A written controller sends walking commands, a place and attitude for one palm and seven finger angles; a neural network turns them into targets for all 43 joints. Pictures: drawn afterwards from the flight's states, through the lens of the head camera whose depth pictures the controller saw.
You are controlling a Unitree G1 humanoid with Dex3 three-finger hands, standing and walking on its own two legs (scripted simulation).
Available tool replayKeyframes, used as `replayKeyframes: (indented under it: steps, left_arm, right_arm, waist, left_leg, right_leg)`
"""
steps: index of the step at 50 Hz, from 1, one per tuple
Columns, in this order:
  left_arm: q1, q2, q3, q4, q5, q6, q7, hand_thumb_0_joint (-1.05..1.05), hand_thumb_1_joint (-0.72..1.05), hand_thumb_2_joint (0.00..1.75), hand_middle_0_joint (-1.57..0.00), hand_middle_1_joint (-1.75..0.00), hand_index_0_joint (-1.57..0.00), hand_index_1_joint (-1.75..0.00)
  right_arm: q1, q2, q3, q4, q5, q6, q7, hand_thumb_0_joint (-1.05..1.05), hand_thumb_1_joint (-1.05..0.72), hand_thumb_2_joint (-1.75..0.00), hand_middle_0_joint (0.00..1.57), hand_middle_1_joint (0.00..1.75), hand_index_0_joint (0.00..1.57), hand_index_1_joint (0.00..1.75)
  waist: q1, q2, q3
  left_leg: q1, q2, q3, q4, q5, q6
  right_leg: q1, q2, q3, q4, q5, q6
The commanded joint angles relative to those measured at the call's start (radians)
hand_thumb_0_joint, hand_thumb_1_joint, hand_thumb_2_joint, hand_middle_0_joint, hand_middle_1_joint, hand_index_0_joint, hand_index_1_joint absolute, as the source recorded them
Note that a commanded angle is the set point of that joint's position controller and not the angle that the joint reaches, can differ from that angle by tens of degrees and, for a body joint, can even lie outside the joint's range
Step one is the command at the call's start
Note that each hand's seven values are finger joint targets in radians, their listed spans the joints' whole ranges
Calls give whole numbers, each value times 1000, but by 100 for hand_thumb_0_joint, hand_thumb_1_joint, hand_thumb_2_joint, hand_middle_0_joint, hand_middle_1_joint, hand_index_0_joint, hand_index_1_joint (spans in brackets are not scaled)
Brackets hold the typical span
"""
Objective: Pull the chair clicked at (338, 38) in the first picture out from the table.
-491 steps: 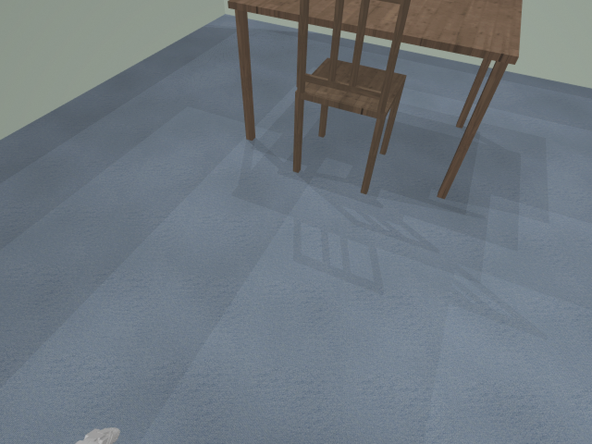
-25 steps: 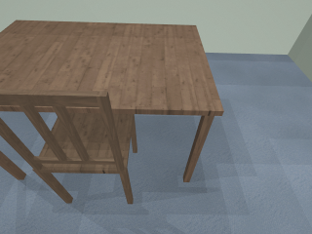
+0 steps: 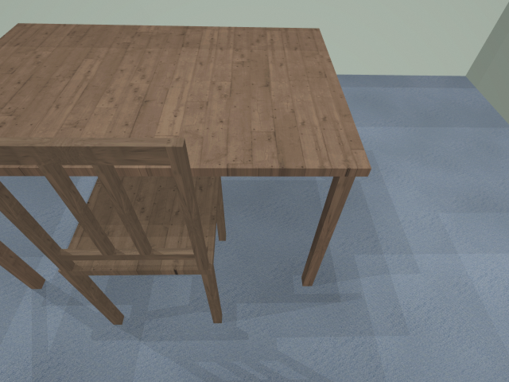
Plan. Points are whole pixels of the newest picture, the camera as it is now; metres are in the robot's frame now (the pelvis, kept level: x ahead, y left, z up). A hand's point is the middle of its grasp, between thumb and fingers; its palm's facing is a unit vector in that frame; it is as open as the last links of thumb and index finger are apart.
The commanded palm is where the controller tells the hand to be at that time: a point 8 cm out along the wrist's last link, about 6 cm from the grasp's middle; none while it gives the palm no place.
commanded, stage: look again from close up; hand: left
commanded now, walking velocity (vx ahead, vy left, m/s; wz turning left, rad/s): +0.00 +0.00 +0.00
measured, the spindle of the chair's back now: (83, 214) +0.44 +0.38 -0.07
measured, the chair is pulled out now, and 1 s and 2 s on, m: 0.00 0.00 0.00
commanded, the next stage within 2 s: none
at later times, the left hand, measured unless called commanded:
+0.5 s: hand out of the picture -0.05 +0.20 -0.18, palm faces +0.02 -0.98 -0.18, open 7.4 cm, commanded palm none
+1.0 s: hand out of the picture -0.03 +0.18 -0.18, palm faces +0.01 -0.99 -0.16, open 7.4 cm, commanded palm none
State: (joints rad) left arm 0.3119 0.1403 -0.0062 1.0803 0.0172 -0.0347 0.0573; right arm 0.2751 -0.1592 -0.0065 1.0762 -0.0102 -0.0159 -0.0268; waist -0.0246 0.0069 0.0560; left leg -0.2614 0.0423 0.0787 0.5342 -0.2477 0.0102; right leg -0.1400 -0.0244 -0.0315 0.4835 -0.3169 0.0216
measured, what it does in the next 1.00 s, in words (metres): stands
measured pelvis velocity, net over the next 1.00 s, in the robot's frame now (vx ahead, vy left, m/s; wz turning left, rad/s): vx -0.02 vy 0.01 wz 0.00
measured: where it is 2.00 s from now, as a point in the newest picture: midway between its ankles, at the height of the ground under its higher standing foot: outside the picture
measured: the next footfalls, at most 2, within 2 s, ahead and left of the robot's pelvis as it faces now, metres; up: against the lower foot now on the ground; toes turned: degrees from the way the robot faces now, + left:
none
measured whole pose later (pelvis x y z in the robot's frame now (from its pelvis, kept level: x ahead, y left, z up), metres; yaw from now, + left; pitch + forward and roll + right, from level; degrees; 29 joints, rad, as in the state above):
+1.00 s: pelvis -0.02 +0.01 +0.00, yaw +0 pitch -1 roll +0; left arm 0.34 0.15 -0.01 1.08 0.02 -0.02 0.04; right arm 0.26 -0.15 -0.01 1.11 0.00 -0.01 -0.01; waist 0.00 -0.03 0.02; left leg -0.26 0.01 0.09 0.47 -0.19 0.03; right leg -0.16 -0.05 -0.02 0.46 -0.27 0.04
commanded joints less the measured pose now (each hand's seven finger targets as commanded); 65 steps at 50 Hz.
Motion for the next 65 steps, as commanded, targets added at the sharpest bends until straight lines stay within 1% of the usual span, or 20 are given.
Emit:
replayKeyframes:
  steps: [1, 2, 3, 5, 6, 10, 11, 12, 14, 21, 26, 28, 29, 35, 41, 44, 50, 55, 60, 65]
  left_arm:
    - [71, 105, 19, -54, 2, 9, 0, 0, 90, 90, -20, -30, -20, -30]
    - [65, 109, 18, -56, 3, 14, -3, 0, 90, 90, -20, -30, -20, -30]
    - [65, 109, 17, -60, 3, 17, -5, 0, 90, 90, -20, -30, -20, -30]
    - [71, 114, 16, -68, 6, 19, -8, 0, 90, 90, -20, -30, -20, -30]
    - [66, 118, 17, -71, 6, 21, -9, 0, 90, 90, -20, -30, -20, -30]
    - [79, 118, 16, -83, 6, 21, -12, 0, 90, 90, -20, -30, -20, -30]
    - [81, 121, 16, -82, 5, 20, -13, 0, 90, 90, -20, -30, -20, -30]
    - [80, 120, 15, -82, 5, 21, -14, 0, 90, 90, -20, -30, -20, -30]
    - [85, 120, 14, -85, 6, 21, -15, 0, 90, 90, -20, -30, -20, -30]
    - [110, 119, 11, -69, 6, 21, -19, 0, 90, 90, -20, -30, -20, -30]
    - [125, 117, 9, -53, 6, 18, -20, 0, 90, 90, -20, -30, -20, -30]
    - [130, 113, 9, -46, 5, 16, -19, 0, 90, 90, -20, -30, -20, -30]
    - [134, 113, 8, -43, 6, 15, -19, 0, 90, 90, -20, -30, -20, -30]
    - [131, 112, 6, -28, 3, 9, -17, 0, 90, 90, -20, -30, -20, -30]
    - [127, 108, 6, -18, 3, 10, -16, 0, 90, 90, -20, -30, -20, -30]
    - [128, 105, 7, -15, 3, 9, -15, 0, 90, 90, -20, -30, -20, -30]
    - [115, 103, 7, -16, 2, 11, -14, 0, 90, 90, -20, -30, -20, -30]
    - [107, 102, 10, -20, 2, 11, -14, 0, 90, 90, -20, -30, -20, -30]
    - [107, 104, 13, -20, 1, 8, -14, 0, 90, 90, -20, -30, -20, -30]
    - [96, 104, 14, -19, 1, 10, -14, 0, 90, 90, -20, -30, -20, -30]
  right_arm:
    - [39, -101, -20, -61, -3, -11, 0, 0, -90, -90, 20, 30, 20, 30]
    - [34, -103, -21, -69, -3, -6, 2, 0, -90, -90, 20, 30, 20, 30]
    - [26, -102, -22, -76, -3, -2, 5, 0, -90, -90, 20, 30, 20, 30]
    - [25, -103, -22, -83, -5, 1, 8, 0, -90, -90, 20, 30, 20, 30]
    - [30, -109, -24, -86, -6, 2, 9, 0, -90, -90, 20, 30, 20, 30]
    - [30, -120, -26, -90, -5, -3, 10, 0, -90, -90, 20, 30, 20, 30]
    - [26, -122, -26, -91, -4, -3, 11, 0, -90, -90, 20, 30, 20, 30]
    - [23, -127, -27, -92, -4, -3, 11, 0, -90, -90, 20, 30, 20, 30]
    - [26, -130, -28, -91, -3, -5, 12, 0, -90, -90, 20, 30, 20, 30]
    - [15, -139, -30, -77, -1, -2, 14, 0, -90, -90, 20, 30, 20, 30]
    - [20, -139, -29, -61, 1, -4, 14, 0, -90, -90, 20, 30, 20, 30]
    - [19, -134, -28, -55, 2, -3, 14, 0, -90, -90, 20, 30, 20, 30]
    - [23, -129, -29, -51, 3, -4, 14, 0, -90, -90, 20, 30, 20, 30]
    - [24, -116, -23, -26, 6, -8, 13, 0, -90, -90, 20, 30, 20, 30]
    - [24, -110, -21, -8, 6, -8, 12, 0, -90, -90, 20, 30, 20, 30]
    - [27, -101, -20, -3, 7, -8, 12, 0, -90, -90, 20, 30, 20, 30]
    - [24, -101, -18, 6, 5, -8, 11, 0, -90, -90, 20, 30, 20, 30]
    - [27, -100, -18, 9, 4, -9, 10, 0, -90, -90, 20, 30, 20, 30]
    - [30, -98, -16, 11, 5, -13, 8, 0, -90, -90, 20, 30, 20, 30]
    - [33, -99, -15, 17, 5, -13, 7, 0, -90, -90, 20, 30, 20, 30]
  waist:
    - [19, 25, -16]
    - [19, 18, 34]
    - [19, 24, 60]
    - [21, 10, 85]
    - [18, 5, 77]
    - [24, 26, 34]
    - [25, 11, 23]
    - [24, 17, 33]
    - [25, 30, 16]
    - [29, 31, 37]
    - [30, 22, 16]
    - [29, 2, 18]
    - [29, 1, 5]
    - [25, -24, 7]
    - [25, -2, 19]
    - [27, -21, 14]
    - [27, 1, 23]
    - [28, -9, 30]
    - [30, -8, -9]
    - [27, -12, 0]
  left_leg:
    - [19, 77, -103, -66, 186, 24]
    - [-18, 72, -109, -89, 91, 24]
    - [-43, 64, -116, -114, 4, 23]
    - [-65, 58, -122, -135, -70, 23]
    - [-66, 56, -125, -142, -95, 22]
    - [-49, 68, -144, -172, -110, 30]
    - [-45, 68, -147, -176, -114, 30]
    - [-47, 68, -149, -183, -133, 30]
    - [-39, 77, -154, -202, -135, 34]
    - [-55, 78, -161, -236, -196, 32]
    - [-34, 80, -155, -239, -175, 32]
    - [-26, 74, -151, -230, -162, 30]
    - [-10, 75, -144, -225, -141, 31]
    - [18, 66, -119, -192, -41, 27]
    - [21, 67, -109, -193, -30, 22]
    - [27, 66, -104, -187, -4, 22]
    - [26, 67, -103, -189, 1, 20]
    - [21, 67, -101, -190, 11, 19]
    - [49, 69, -93, -170, 94, 23]
    - [54, 72, -92, -173, 109, 22]
  right_leg:
    - [-82, -65, 57, -44, 133, -55]
    - [-112, -60, 56, -54, 63, -56]
    - [-132, -58, 62, -65, 8, -58]
    - [-147, -57, 62, -74, -23, -57]
    - [-150, -56, 62, -70, -37, -56]
    - [-125, -53, 45, -60, 0, -47]
    - [-123, -55, 46, -60, 2, -46]
    - [-130, -54, 46, -65, -6, -45]
    - [-118, -53, 36, -62, 9, -41]
    - [-122, -56, 35, -81, 3, -36]
    - [-119, -63, 37, -89, 22, -33]
    - [-126, -66, 46, -100, 16, -35]
    - [-123, -68, 46, -103, 27, -34]
    - [-127, -79, 60, -116, 67, -35]
    - [-127, -77, 62, -119, 71, -33]
    - [-117, -79, 63, -123, 84, -33]
    - [-119, -78, 60, -121, 85, -32]
    - [-111, -78, 57, -122, 97, -32]
    - [-86, -81, 61, -117, 150, -33]
    - [-86, -79, 57, -117, 147, -31]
